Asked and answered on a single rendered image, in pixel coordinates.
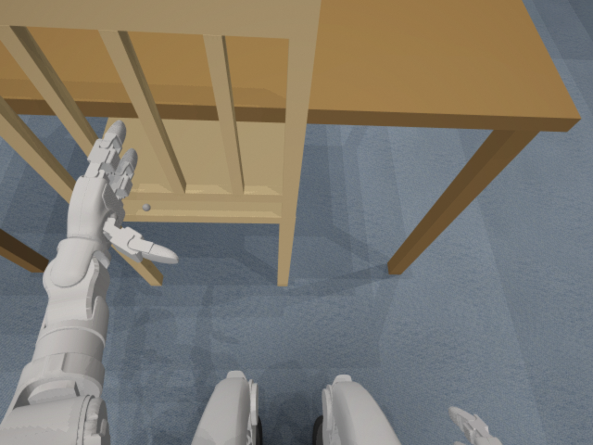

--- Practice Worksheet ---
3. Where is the table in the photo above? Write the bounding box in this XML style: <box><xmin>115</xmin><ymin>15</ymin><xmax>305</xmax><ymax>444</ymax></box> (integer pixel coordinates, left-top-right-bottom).
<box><xmin>0</xmin><ymin>0</ymin><xmax>581</xmax><ymax>274</ymax></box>

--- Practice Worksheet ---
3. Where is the right robot hand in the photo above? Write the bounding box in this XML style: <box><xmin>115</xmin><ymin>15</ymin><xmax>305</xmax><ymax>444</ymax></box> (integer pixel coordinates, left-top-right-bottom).
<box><xmin>448</xmin><ymin>406</ymin><xmax>503</xmax><ymax>445</ymax></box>

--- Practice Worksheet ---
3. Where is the left robot forearm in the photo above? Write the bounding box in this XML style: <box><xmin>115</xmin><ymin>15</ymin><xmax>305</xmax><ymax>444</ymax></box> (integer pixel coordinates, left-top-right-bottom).
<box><xmin>0</xmin><ymin>237</ymin><xmax>111</xmax><ymax>434</ymax></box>

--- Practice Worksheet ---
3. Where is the chair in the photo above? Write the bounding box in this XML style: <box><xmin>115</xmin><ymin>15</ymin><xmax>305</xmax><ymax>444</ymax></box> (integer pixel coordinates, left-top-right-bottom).
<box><xmin>0</xmin><ymin>0</ymin><xmax>322</xmax><ymax>286</ymax></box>

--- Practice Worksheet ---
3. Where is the right robot shin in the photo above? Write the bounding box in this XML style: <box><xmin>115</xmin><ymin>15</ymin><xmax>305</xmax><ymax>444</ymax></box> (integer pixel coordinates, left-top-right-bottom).
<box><xmin>322</xmin><ymin>375</ymin><xmax>352</xmax><ymax>445</ymax></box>

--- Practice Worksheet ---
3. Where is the left robot upper arm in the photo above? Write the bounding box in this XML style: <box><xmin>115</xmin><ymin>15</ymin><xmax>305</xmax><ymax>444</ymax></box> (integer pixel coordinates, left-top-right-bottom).
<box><xmin>0</xmin><ymin>395</ymin><xmax>110</xmax><ymax>445</ymax></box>

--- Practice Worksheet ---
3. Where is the left robot hand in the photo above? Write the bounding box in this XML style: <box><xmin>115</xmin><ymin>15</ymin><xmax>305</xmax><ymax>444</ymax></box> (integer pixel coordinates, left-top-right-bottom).
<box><xmin>67</xmin><ymin>120</ymin><xmax>179</xmax><ymax>264</ymax></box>

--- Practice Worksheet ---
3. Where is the left robot thigh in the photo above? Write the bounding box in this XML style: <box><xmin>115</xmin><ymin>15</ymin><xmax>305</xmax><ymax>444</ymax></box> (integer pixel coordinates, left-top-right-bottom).
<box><xmin>191</xmin><ymin>377</ymin><xmax>259</xmax><ymax>445</ymax></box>

